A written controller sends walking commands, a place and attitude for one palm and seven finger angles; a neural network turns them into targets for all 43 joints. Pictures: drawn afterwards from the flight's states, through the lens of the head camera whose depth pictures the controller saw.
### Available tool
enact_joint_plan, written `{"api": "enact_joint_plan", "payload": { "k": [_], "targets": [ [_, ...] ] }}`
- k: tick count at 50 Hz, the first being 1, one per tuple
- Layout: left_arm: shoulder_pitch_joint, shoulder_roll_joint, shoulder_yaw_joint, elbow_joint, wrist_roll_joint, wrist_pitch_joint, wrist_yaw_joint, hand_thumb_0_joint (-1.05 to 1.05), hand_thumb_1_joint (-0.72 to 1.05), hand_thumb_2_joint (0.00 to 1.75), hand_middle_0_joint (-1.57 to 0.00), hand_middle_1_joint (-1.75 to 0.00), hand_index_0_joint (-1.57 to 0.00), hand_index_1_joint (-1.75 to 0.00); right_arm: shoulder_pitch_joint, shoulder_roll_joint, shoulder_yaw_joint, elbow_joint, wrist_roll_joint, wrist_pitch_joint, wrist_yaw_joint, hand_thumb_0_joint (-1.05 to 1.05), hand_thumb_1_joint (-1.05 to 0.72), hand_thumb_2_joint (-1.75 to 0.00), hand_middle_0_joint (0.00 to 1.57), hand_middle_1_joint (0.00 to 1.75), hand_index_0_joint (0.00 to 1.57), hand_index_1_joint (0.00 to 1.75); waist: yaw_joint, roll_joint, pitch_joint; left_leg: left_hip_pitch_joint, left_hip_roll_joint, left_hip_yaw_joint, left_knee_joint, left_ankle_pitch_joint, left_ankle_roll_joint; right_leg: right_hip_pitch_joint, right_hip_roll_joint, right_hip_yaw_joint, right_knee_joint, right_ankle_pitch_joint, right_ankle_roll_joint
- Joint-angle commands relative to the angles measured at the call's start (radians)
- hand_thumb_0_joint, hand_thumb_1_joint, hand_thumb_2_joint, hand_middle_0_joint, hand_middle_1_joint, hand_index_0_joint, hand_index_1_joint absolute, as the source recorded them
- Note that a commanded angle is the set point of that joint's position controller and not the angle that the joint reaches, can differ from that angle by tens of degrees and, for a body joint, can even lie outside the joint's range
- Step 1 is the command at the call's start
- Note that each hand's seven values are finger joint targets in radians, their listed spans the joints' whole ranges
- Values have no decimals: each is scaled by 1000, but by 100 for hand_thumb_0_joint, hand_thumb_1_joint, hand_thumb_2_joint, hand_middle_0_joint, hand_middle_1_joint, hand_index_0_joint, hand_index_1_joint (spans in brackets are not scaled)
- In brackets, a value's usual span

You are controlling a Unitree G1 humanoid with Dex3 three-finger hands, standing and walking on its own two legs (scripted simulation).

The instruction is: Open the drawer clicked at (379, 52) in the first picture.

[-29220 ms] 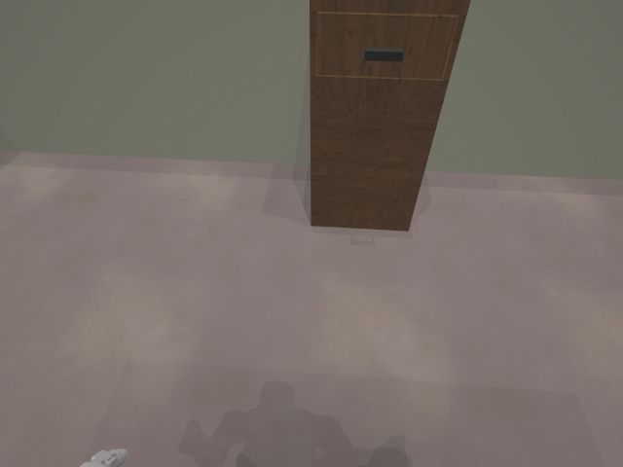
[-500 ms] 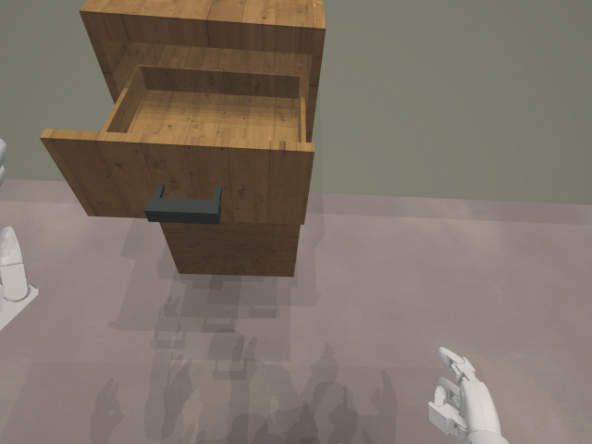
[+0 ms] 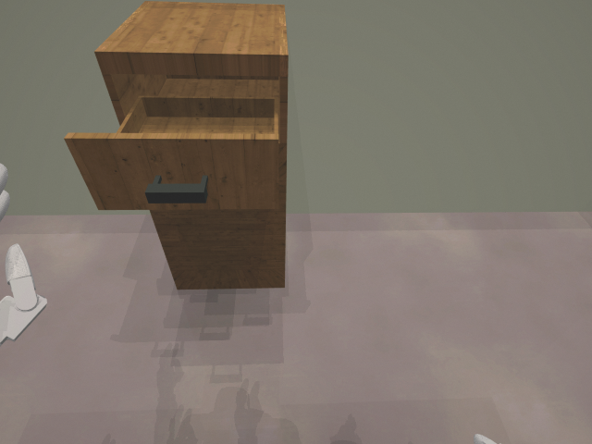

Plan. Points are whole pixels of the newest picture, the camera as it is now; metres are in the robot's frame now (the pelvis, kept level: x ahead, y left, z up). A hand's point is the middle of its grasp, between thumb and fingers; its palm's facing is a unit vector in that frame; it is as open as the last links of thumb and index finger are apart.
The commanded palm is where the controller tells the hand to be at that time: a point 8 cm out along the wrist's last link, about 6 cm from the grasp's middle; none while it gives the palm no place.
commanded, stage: stop stepping back and stand still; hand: left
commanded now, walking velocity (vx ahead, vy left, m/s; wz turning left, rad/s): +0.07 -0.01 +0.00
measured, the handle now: (179, 186) +0.58 +0.26 +0.02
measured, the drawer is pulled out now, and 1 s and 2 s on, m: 0.28 0.28 0.28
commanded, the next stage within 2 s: let the arm hang, fingers relaxed in 0.54 s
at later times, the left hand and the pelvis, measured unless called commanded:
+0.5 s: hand (12, 319) +0.18 +0.26 +0.20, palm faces +0.44 -0.80 -0.40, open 7.5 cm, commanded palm +0.11 +0.30 +0.21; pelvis -0.02 +0.02 -0.01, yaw -1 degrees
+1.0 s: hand out of the picture -0.03 +0.20 -0.18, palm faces -0.05 -0.98 -0.17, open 7.3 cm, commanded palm none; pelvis -0.05 +0.02 +0.00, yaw +0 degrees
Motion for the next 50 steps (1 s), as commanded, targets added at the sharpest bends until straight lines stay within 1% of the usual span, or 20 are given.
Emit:
{"api": "enact_joint_plan", "payload": {
  "k": [1, 2, 4, 7, 13, 15, 17, 19, 22, 26, 31, 32, 33, 36, 38, 40, 41, 43, 46, 50],
  "targets": [
    [-59, 196, 115, -234, -1, -61, 22, 0, 90, 90, -20, -30, -20, -30, -181, -91, -37, -205, -1, -87, -10, 0, -90, -90, 20, 30, 20, 30, 8, 52, 19, 83, 77, -88, -180, 182, 58, 14, -100, 137, -17, 140, -4],
    [-40, 202, 128, -248, -3, -64, 19, 0, 90, 90, -20, -30, -20, -30, -180, -103, -42, -212, 5, -91, -6, 0, -90, -90, 20, 30, 20, 30, 13, 75, -1, 81, 106, -121, -158, 307, 56, 37, -69, 104, 29, 223, 9],
    [17, 203, 138, -278, 0, -71, 20, 0, 90, 90, -20, -30, -20, -30, -177, -79, -26, -205, 2, -93, 2, 0, -90, -90, 20, 30, 20, 30, 11, 215, -3, 66, 109, -134, -189, 253, 55, -4, -37, 50, 82, 141, 17],
    [-15, 190, 134, -265, 2, -71, 28, 0, 90, 90, -20, -30, -20, -30, -189, -79, -21, -198, 4, -103, 2, 0, -90, -90, 20, 30, 20, 30, 4, 146, 67, -60, 141, -152, -203, 104, 58, 7, -12, 26, 69, 82, 21],
    [-37, 176, 139, -177, -9, -70, 26, 0, 90, 90, -20, -30, -20, -30, -181, -48, -15, -187, 4, -87, 12, 0, -90, -90, 20, 30, 20, 30, -10, -32, 80, -52, 15, -16, -25, -31, 11, -57, -149, 258, -136, -64, -63],
    [-53, 175, 128, -165, -9, -61, 25, 0, 90, 90, -20, -30, -20, -30, -187, -42, -8, -183, 2, -76, 12, 0, -90, -90, 20, 30, 20, 30, -12, -51, 94, -20, 17, -17, -43, -10, 9, -73, -157, 252, -153, -58, -66],
    [-76, 160, 111, -157, -7, -57, 18, 0, 90, 90, -20, -30, -20, -30, -197, -44, -4, -187, 2, -72, 11, 0, -90, -90, 20, 30, 20, 30, -11, -6, 113, 14, 36, -41, -108, 50, 15, -93, -110, 179, -111, -2, -38],
    [-93, 157, 105, -166, -5, -59, 12, 0, 90, 90, -20, -30, -20, -30, -213, -51, -2, -194, 0, -72, 6, 0, -90, -90, 20, 30, 20, 30, -4, 104, 111, 31, 79, -95, -175, 120, 26, -86, -48, 104, -40, 91, 0],
    [-89, 147, 95, -202, -1, -61, 7, 0, 90, 90, -20, -30, -20, -30, -206, -51, 0, -205, 5, -81, 11, 0, -90, -90, 20, 30, 20, 30, 7, 138, 41, 30, 124, -136, -204, 275, 32, 0, -7, 24, 48, 208, 31],
    [-25, 152, 102, -253, -4, -63, 5, 0, 90, 90, -20, -30, -20, -30, -202, -45, -3, -215, 5, -86, 21, 0, -90, -90, 20, 30, 20, 30, 9, 102, -32, 62, 91, -77, -133, 396, 11, 64, -32, 54, 15, 352, 22],
    [33, 162, 128, -251, -15, -66, 9, 0, 90, 90, -20, -30, -20, -30, -204, -42, -6, -221, 5, -72, 25, 0, -90, -90, 20, 30, 20, 30, 3, 84, -38, 64, 61, -53, -105, 370, -11, 72, -66, 96, -32, 411, 8],
    [-58, 11, -325, 654, 75, 95, -123, 0, 90, 90, -20, -30, -20, -30, -264, -238, -82, 30, 19, -117, 91, 0, -90, -90, 20, 30, 20, 30, -46, 87, 48, 38, 82, -55, 26, 442, 4, -101, -122, 42, 116, 441, 4],
    [-67, -12, -298, 693, 78, 189, -148, 0, 90, 90, -20, -30, -20, -30, -187, -184, -85, 46, 5, -38, 94, 0, -90, -90, 20, 30, 20, 30, -21, 111, -26, 76, 101, -67, -20, 475, 3, -116, -97, 76, 121, 349, 9],
    [-165, -12, -315, 808, 73, 216, -158, 0, 90, 90, -20, -30, -20, -30, -190, -185, -52, 22, -14, 31, 82, 0, -90, -90, 20, 30, 20, 30, 7, 15, 11, -26, 182, -206, -97, 503, 99, -97, -28, 40, 216, 61, 23],
    [-189, 21, -315, 947, 76, 216, -161, 0, 90, 90, -20, -30, -20, -30, -227, -186, -39, 35, -24, 49, 77, 0, -90, -90, 20, 30, 20, 30, 36, -100, 24, -66, 133, -167, -67, 424, 73, 0, -58, 76, 115, 184, 9],
    [-248, 79, -324, 1090, 76, 216, -160, 0, 90, 90, -20, -30, -20, -30, -230, -163, -35, 57, -21, 72, 77, 0, -90, -90, 20, 30, 20, 30, 21, -182, 42, -22, 29, -83, 2, 238, 21, -27, -158, 183, -19, 262, -38],
    [-292, 102, -332, 1155, 71, 218, -160, 0, 90, 90, -20, -30, -20, -30, -223, -157, -30, 78, -23, 84, 76, 0, -90, -90, 20, 30, 20, 30, 8, -165, 67, 10, 1, -66, 12, 159, 10, -66, -193, 218, -67, 244, -63],
    [-360, 107, -351, 1266, 62, 220, -157, 0, 90, 90, -20, -30, -20, -30, -202, -148, -22, 134, -24, 98, 75, 0, -90, -90, 20, 30, 20, 30, -10, -56, 84, 81, 8, -66, -33, 151, 4, -97, -182, 208, -97, 165, -72],
    [-350, 52, -375, 1412, 51, 220, -154, 0, 90, 90, -20, -30, -20, -30, -188, -139, -7, 207, -22, 98, 70, 0, -90, -90, 20, 30, 20, 30, 7, 108, 78, 85, 72, -115, -156, 228, 12, -16, -103, 137, -76, 121, -19],
    [-307, 21, -378, 1558, 46, 216, -150, 0, 90, 90, -20, -30, -20, -30, -161, -125, -7, 289, -15, 100, 59, 0, -90, -90, 20, 30, 20, 30, 16, 127, 75, 94, 81, -114, -202, 183, 10, 50, -103, 125, -137, 119, -19]
  ]
}}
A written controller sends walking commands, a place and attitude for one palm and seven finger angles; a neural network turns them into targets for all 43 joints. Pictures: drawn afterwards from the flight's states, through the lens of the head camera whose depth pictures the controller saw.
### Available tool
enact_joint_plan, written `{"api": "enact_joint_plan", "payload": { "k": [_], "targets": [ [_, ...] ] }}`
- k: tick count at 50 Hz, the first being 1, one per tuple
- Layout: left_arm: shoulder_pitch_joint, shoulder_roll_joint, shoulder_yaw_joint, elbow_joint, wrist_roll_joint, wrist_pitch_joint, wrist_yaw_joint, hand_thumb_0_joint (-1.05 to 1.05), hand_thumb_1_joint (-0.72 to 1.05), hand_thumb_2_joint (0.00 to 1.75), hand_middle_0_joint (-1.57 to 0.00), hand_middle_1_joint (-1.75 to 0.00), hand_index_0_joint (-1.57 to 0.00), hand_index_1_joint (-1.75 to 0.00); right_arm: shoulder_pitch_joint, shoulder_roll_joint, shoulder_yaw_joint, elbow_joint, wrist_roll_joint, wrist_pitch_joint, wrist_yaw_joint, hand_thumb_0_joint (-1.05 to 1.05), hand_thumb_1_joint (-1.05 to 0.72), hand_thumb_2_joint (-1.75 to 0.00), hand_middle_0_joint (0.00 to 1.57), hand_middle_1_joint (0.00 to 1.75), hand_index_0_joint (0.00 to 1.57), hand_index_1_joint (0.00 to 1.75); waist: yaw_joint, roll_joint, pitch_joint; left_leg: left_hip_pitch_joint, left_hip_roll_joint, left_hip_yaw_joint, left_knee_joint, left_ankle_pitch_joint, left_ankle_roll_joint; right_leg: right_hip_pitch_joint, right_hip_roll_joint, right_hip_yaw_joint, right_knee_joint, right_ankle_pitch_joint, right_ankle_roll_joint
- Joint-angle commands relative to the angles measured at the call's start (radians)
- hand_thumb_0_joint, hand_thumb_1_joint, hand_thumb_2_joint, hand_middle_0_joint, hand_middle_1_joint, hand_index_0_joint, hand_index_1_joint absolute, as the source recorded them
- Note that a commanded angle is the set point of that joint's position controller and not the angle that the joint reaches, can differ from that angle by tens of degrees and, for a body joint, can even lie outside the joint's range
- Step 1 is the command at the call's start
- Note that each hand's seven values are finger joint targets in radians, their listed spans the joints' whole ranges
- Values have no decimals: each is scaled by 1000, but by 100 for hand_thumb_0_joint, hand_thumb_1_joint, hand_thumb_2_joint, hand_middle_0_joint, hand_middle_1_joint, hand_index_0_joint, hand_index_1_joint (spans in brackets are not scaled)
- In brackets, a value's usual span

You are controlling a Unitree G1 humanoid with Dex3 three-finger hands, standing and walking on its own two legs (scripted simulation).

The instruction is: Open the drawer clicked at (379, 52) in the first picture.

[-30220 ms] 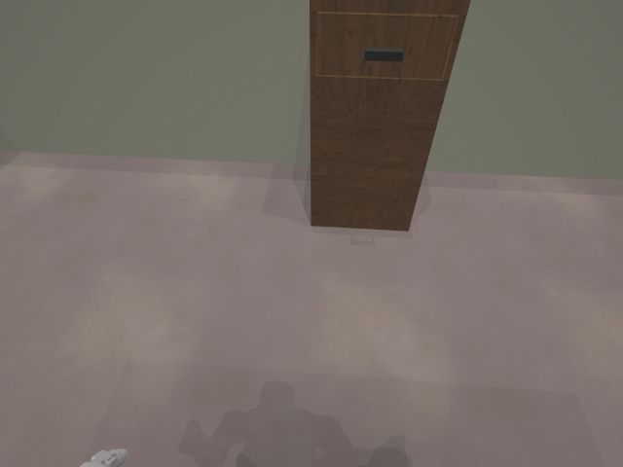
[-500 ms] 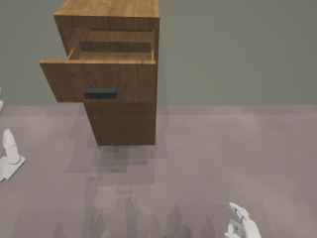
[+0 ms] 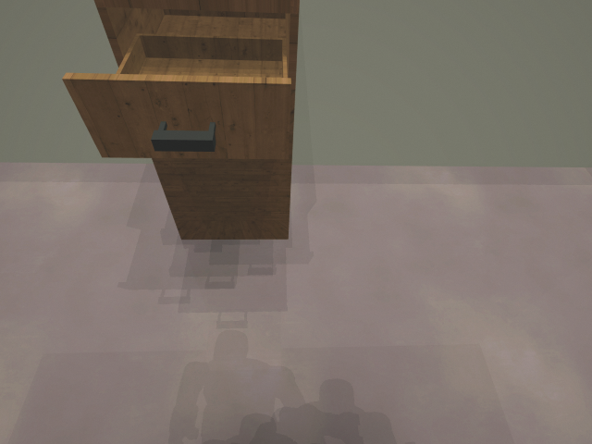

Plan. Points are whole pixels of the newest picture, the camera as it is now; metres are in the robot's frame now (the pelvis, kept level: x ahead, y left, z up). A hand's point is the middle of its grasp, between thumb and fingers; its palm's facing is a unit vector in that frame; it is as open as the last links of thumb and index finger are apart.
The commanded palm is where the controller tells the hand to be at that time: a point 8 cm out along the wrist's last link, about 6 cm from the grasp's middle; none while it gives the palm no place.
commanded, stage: let the arm hang, fingers relaxed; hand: left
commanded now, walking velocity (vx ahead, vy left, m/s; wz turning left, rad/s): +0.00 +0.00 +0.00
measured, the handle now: (186, 133) +0.63 +0.24 +0.03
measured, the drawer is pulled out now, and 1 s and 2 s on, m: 0.28 0.28 0.28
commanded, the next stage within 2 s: look to check the result in 0.74 s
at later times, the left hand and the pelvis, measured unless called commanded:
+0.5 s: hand out of the picture +0.04 +0.23 -0.15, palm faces -0.01 -0.95 -0.32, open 7.4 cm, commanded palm none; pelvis -0.01 +0.00 +0.01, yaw +0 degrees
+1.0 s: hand out of the picture +0.08 +0.24 -0.14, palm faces -0.04 -0.94 -0.35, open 7.4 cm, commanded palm none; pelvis +0.01 -0.01 +0.01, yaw +0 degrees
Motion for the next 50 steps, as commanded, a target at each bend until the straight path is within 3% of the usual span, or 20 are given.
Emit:
{"api": "enact_joint_plan", "payload": {
  "k": [1, 2, 4, 9, 13, 16, 28, 31, 43, 50],
  "targets": [
    [-24, 202, 64, 7, -6, -59, 18, 0, 90, 90, -20, -30, -20, -30, -31, -111, -24, -10, 2, -28, -15, 0, -90, -90, 20, 30, 20, 30, 16, 124, -121, 73, 78, -106, -155, 65, 20, 58, -103, 130, -184, 68, -41],
    [-22, 199, 63, 30, -7, -61, 18, 0, 90, 90, -20, -30, -20, -30, -16, -109, -25, 9, 3, -28, -17, 0, -90, -90, 20, 30, 20, 30, 13, 135, -113, 79, 79, -106, -163, 64, 19, 55, -102, 129, -194, 65, -42],
    [-17, 195, 63, 65, -7, -62, 21, 0, 90, 90, -20, -30, -20, -30, 4, -105, -28, 35, 6, -25, -20, 0, -90, -90, 20, 30, 20, 30, 13, 88, -94, 88, 86, -108, -173, 63, 21, 47, -101, 118, -214, 52, -40],
    [-14, 191, 61, 114, -6, -61, 25, 0, 90, 90, -20, -30, -20, -30, 32, -102, -34, 72, 6, -23, -22, 0, -90, -90, 20, 30, 20, 30, 12, 58, -66, 87, 88, -114, -204, 32, 24, 40, -98, 105, -231, 13, -39],
    [-31, 200, 65, 126, -3, -56, 25, 0, 90, 90, -20, -30, -20, -30, 32, -107, -38, 86, 0, -18, -19, 0, -90, -90, 20, 30, 20, 30, 12, 35, -10, 48, 83, -122, -241, -72, 25, 10, -98, 105, -242, -74, -37],
    [-48, 216, 70, 118, -1, -58, 25, 0, 90, 90, -20, -30, -20, -30, 28, -111, -44, 87, -1, -19, -15, 0, -90, -90, 20, 30, 20, 30, 12, 11, -8, 49, 81, -124, -247, -84, 28, -1, -99, 105, -243, -98, -34],
    [-141, 270, 82, 83, 1, -77, 22, 0, 90, 90, -20, -30, -20, -30, -65, -165, -51, 81, -2, -39, -7, 0, -90, -90, 20, 30, 20, 30, 14, 19, -41, 85, 87, -125, -256, 50, 26, 35, -111, 121, -240, 29, -30],
    [-160, 282, 82, 79, 0, -82, 21, 0, 90, 90, -20, -30, -20, -30, -81, -180, -47, 79, -2, -43, -6, 0, -90, -90, 20, 30, 20, 30, 13, 29, -78, 108, 92, -125, -255, 106, 23, 68, -113, 120, -237, 85, -30],
    [-200, 320, 79, 92, -3, -87, 17, 0, 90, 90, -20, -30, -20, -30, -129, -233, -42, 78, 1, -44, -5, 0, -90, -90, 20, 30, 20, 30, 10, 36, -122, 165, 100, -119, -264, 165, 14, 105, -126, 123, -267, 145, -28],
    [-206, 331, 77, 102, -4, -88, 19, 0, 90, 90, -20, -30, -20, -30, -139, -247, -40, 81, 2, -40, -7, 0, -90, -90, 20, 30, 20, 30, 6, 25, -111, 182, 105, -114, -267, 184, 12, 108, -125, 123, -277, 187, -28]
  ]
}}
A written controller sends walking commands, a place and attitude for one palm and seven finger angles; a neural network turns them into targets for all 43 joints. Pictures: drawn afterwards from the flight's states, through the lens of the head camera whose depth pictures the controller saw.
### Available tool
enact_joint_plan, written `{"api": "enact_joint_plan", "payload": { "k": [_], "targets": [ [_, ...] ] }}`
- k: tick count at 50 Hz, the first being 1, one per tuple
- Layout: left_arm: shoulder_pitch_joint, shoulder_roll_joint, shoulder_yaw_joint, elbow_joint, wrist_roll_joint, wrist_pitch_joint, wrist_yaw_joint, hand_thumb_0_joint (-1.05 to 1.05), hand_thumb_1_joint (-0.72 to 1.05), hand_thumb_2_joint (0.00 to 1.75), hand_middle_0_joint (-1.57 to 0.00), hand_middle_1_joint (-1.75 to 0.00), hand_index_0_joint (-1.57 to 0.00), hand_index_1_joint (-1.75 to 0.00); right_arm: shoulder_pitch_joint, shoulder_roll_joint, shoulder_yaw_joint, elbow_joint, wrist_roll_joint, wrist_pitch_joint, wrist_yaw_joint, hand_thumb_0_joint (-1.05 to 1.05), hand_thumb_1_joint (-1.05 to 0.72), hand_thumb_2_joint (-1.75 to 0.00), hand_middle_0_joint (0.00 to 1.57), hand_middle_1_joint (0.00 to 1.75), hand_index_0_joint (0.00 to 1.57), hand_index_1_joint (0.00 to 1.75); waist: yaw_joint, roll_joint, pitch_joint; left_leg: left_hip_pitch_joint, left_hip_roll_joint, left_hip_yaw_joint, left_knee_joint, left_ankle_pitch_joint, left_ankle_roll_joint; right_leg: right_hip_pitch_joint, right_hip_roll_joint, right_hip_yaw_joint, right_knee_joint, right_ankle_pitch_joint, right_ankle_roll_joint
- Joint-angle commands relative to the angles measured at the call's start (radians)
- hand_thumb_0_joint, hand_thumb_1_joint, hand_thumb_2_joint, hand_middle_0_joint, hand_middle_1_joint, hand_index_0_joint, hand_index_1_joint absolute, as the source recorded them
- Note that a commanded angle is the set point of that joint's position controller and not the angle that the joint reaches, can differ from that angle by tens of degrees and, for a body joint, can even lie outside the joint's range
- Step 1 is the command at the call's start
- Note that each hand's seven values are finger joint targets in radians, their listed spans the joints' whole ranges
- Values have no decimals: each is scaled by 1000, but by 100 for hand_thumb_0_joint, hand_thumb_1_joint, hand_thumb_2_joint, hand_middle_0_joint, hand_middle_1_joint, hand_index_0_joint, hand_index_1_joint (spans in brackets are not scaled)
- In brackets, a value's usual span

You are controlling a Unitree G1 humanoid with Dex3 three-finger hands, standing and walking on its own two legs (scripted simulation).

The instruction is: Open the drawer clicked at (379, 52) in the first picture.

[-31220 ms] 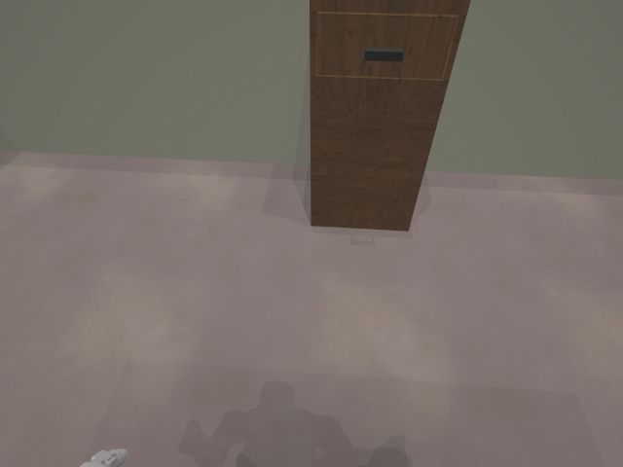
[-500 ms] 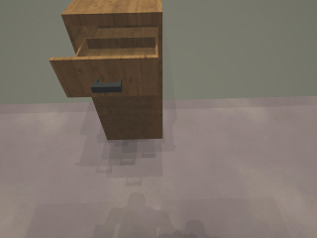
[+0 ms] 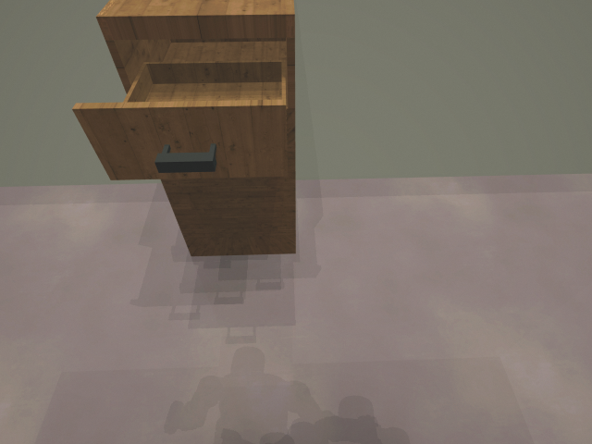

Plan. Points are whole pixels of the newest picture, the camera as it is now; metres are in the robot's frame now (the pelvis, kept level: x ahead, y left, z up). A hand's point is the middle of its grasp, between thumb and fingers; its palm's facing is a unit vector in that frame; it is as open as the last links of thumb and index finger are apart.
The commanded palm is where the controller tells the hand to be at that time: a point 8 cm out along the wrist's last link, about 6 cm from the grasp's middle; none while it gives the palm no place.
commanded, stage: look to check the result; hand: left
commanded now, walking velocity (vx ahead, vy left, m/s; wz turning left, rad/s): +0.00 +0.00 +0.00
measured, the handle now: (188, 155) +0.62 +0.24 +0.01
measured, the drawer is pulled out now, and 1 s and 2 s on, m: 0.28 0.28 0.28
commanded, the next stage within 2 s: stand and wait in 0.30 s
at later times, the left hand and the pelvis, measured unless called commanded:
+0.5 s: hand out of the picture +0.10 +0.24 -0.16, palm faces -0.04 -0.94 -0.35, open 7.4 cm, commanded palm none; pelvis +0.02 -0.01 +0.00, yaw +0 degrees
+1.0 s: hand out of the picture +0.12 +0.24 -0.16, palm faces -0.05 -0.94 -0.35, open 7.4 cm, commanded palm none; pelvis +0.03 -0.01 +0.00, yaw -1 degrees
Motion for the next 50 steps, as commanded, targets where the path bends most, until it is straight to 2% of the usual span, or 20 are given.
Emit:
{"api": "enact_joint_plan", "payload": {
  "k": [1, 8, 14, 21, 24, 36, 40, 41, 44, 47, 50],
  "targets": [
    [-31, 207, 40, -55, 0, -21, 13, 0, 90, 90, -20, -30, -20, -30, -35, -184, -30, -54, -2, -17, -9, 0, -90, -90, 20, 30, 20, 30, 5, -16, -85, 54, 105, -115, -48, 76, 27, -15, -137, 127, -71, 87, -18],
    [-27, 212, 41, -53, -1, -25, 15, 0, 90, 90, -20, -30, -20, -30, -44, -185, -31, -53, -1, -17, -11, 0, -90, -90, 20, 30, 20, 30, 5, -14, -100, 75, 105, -109, -40, 103, 26, -1, -140, 131, -72, 139, -19],
    [-22, 212, 45, -56, 0, -26, 18, 0, 90, 90, -20, -30, -20, -30, -45, -181, -33, -56, 0, -15, -13, 0, -90, -90, 20, 30, 20, 30, 7, -40, -95, 85, 106, -103, -35, 119, 26, 1, -137, 126, -70, 176, -17],
    [-29, 211, 44, -61, -1, -26, 19, 0, 90, 90, -20, -30, -20, -30, -47, -179, -32, -56, -2, -16, -13, 0, -90, -90, 20, 30, 20, 30, 6, -12, -105, 83, 106, -99, -35, 136, 23, 21, -139, 128, -64, 205, -17],
    [-25, 211, 46, -64, 0, -26, 20, 0, 90, 90, -20, -30, -20, -30, -45, -176, -32, -56, 0, -16, -14, 0, -90, -90, 20, 30, 20, 30, 8, -32, -99, 88, 107, -97, -35, 139, 23, 20, -137, 124, -67, 213, -15],
    [-29, 213, 45, -70, -2, -27, 21, 0, 90, 90, -20, -30, -20, -30, -38, -181, -32, -57, -1, -18, -16, 0, -90, -90, 20, 30, 20, 30, 6, -16, -121, 103, 111, -89, -28, 183, 20, 43, -141, 123, -55, 275, -17],
    [-28, 215, 45, -69, -2, -26, 20, 0, 90, 90, -20, -30, -20, -30, -39, -180, -31, -56, 0, -18, -16, 0, -90, -90, 20, 30, 20, 30, 6, -24, -108, 102, 112, -89, -32, 180, 21, 37, -139, 122, -57, 265, -16],
    [-29, 212, 44, -71, -2, -26, 21, 0, 90, 90, -20, -30, -20, -30, -39, -183, -32, -57, 0, -17, -16, 0, -90, -90, 20, 30, 20, 30, 6, -8, -105, 100, 110, -89, -33, 174, 20, 36, -139, 127, -60, 259, -17],
    [-23, 214, 46, -71, -1, -28, 21, 0, 90, 90, -20, -30, -20, -30, -34, -181, -32, -58, 1, -18, -18, 0, -90, -90, 20, 30, 20, 30, 8, -31, -120, 111, 114, -88, -29, 189, 22, 46, -136, 123, -56, 281, -17],
    [-29, 214, 42, -72, -3, -26, 20, 0, 90, 90, -20, -30, -20, -30, -40, -185, -32, -58, 0, -18, -17, 0, -90, -90, 20, 30, 20, 30, 6, -13, -104, 105, 112, -88, -35, 176, 20, 33, -137, 128, -58, 260, -18],
    [-28, 215, 43, -71, -2, -27, 21, 0, 90, 90, -20, -30, -20, -30, -37, -183, -34, -56, 0, -17, -16, 0, -90, -90, 20, 30, 20, 30, 5, -29, -104, 108, 112, -88, -34, 167, 21, 31, -138, 126, -63, 255, -16]
  ]
}}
